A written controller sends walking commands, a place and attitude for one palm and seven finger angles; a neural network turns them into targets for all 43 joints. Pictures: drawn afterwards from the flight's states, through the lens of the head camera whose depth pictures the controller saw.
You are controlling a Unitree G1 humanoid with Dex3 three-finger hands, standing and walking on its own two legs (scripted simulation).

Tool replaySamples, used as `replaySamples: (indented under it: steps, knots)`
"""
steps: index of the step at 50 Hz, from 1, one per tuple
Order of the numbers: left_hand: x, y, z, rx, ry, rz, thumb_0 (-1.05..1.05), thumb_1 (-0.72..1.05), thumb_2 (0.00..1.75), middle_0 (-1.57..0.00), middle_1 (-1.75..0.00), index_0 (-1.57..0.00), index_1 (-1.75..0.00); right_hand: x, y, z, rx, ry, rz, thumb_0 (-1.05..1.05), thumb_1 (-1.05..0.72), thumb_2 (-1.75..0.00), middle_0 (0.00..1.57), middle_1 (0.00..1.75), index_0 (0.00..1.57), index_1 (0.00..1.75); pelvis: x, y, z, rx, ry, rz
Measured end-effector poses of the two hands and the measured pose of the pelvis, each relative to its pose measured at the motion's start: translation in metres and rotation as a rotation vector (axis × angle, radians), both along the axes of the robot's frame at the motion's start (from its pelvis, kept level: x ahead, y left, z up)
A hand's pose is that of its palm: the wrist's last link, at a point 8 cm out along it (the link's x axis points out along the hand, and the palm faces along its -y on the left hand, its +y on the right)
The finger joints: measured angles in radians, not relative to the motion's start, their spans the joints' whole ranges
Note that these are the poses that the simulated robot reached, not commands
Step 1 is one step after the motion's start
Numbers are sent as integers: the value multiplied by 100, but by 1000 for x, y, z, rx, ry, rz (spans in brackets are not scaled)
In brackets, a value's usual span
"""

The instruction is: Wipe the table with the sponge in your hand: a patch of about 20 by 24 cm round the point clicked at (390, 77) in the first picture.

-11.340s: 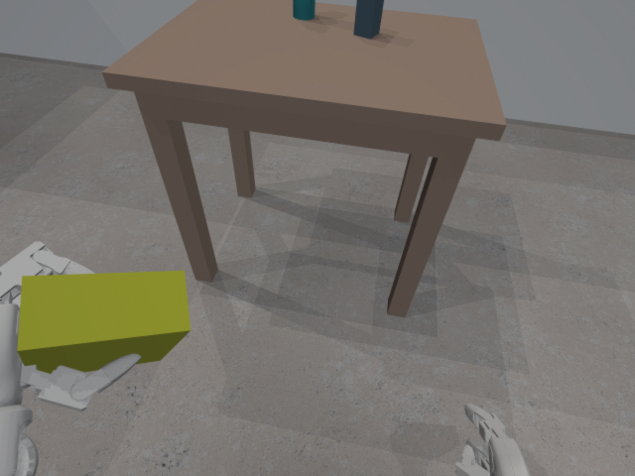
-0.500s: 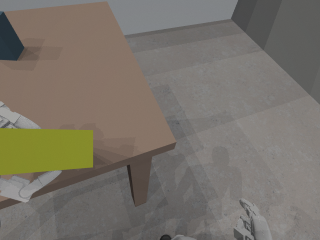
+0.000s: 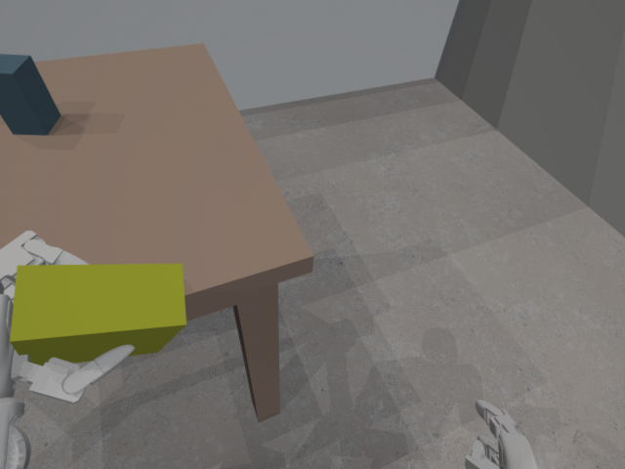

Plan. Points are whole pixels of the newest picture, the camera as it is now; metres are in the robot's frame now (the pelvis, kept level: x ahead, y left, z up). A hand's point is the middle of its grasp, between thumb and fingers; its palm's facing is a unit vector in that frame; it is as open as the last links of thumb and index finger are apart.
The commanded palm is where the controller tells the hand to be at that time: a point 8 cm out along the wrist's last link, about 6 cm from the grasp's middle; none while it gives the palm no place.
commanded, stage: come to a stop and stand still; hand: left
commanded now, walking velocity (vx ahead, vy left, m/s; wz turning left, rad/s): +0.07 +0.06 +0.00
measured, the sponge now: (125, 316) +0.23 +0.20 +0.14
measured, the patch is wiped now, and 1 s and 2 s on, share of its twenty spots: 0.00 0.00 0.00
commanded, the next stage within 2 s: look again from close up in 0.74 s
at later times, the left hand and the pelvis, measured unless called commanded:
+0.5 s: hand (67, 273) +0.25 +0.25 +0.17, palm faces +0.38 -0.85 -0.36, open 10.0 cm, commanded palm +0.19 +0.30 +0.18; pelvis +0.03 +0.02 +0.00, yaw -1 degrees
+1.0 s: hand (45, 284) +0.24 +0.27 +0.17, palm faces +0.41 -0.85 -0.34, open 10.0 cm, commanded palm +0.18 +0.30 +0.18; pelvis +0.02 +0.02 +0.01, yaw -1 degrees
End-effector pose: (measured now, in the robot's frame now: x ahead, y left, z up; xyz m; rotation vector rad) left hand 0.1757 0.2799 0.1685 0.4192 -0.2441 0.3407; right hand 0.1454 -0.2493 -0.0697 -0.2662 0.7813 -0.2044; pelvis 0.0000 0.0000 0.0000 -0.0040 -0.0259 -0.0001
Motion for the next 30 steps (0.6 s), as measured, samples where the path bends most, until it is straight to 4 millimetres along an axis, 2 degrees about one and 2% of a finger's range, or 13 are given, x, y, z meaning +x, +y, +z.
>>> replaySamples:
  steps: [8,12,15,17,21,24,30]
  knots:
    - [-1,6,5,45,-10,-22,-1,-48,101,-76,-134,-76,-134,6,17,5,33,-39,30,1,-90,-90,20,30,20,30,1,5,1,-15,-10,13]
    - [16,37,42,222,-155,31,-1,-48,101,-76,-134,-76,-134,12,39,-4,59,-29,149,1,-90,-90,20,30,20,30,-1,2,-2,-11,6,34]
    - [25,55,54,206,-207,122,-1,-48,101,-76,-134,-76,-134,17,50,-13,114,-27,196,1,-90,-90,20,30,20,30,1,3,-3,-17,14,19]
    - [29,50,47,160,-179,120,-1,-48,101,-76,-134,-76,-134,18,53,-15,142,-29,186,1,-90,-90,21,30,20,30,6,7,-2,-17,20,0]
    - [35,19,12,45,-56,19,0,-48,101,-76,-134,-76,-134,22,50,-13,137,-21,139,1,-90,-90,21,31,20,30,18,15,1,-14,28,-24]
    - [34,14,12,28,-65,0,-1,-48,102,-76,-134,-76,-134,28,45,-9,92,-1,123,1,-90,-90,21,31,20,30,24,18,2,-15,32,-18]
    - [43,19,14,46,-67,-54,-2,-49,102,-77,-133,-76,-134,48,37,2,32,-20,108,1,-90,-90,21,30,20,30,29,21,3,-22,34,-9]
